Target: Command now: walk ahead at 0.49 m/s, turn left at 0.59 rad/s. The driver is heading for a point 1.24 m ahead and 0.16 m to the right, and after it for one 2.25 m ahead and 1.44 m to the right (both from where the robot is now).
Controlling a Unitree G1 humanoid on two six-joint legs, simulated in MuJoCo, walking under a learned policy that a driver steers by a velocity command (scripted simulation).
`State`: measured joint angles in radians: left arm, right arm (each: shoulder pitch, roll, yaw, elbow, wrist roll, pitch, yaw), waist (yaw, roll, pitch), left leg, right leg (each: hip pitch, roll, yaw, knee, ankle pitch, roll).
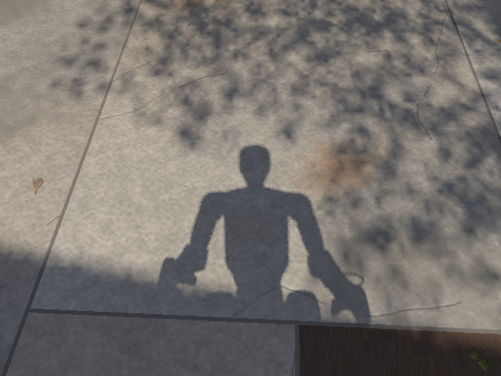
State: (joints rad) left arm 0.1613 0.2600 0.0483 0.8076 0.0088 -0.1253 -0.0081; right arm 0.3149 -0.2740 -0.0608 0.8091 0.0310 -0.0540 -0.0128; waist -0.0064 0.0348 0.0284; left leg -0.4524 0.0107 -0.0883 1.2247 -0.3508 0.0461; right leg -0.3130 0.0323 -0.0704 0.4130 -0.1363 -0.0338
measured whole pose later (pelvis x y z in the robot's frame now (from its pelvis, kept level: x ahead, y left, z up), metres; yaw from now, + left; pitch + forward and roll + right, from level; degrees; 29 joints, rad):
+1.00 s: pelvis +0.52 +0.01 -0.02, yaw -17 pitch +2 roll +1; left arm 0.16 0.28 0.08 0.74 -0.02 -0.05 -0.05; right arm 0.25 -0.28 -0.06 0.81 0.03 -0.11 -0.01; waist -0.01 0.00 0.06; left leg -0.31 0.06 0.00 1.23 -0.45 -0.01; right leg -0.45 0.07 -0.04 0.62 -0.20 -0.11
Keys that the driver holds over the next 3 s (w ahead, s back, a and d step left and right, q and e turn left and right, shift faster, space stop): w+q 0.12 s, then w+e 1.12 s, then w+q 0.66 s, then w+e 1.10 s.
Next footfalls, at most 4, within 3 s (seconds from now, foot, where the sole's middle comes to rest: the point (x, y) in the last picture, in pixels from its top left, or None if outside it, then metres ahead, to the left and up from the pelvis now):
0.36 left None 0.34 0.19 -0.77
0.90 right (293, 322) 0.61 -0.09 -0.77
1.40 left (263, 221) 0.95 -0.01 -0.77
1.90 right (343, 182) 1.11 -0.29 -0.77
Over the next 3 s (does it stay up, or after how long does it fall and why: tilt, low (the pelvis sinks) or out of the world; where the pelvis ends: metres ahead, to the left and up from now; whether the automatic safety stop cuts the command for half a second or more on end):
stays up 1.48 -0.37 0.00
